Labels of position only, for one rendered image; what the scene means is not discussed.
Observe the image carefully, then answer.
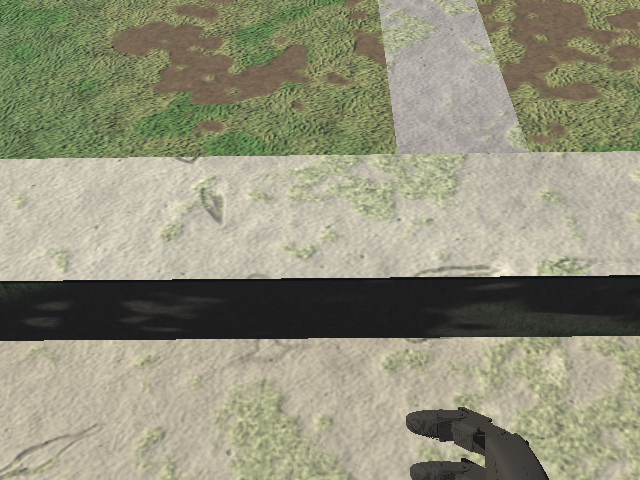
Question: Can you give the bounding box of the robot right hand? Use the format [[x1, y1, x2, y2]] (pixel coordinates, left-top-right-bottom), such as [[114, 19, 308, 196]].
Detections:
[[406, 407, 549, 480]]

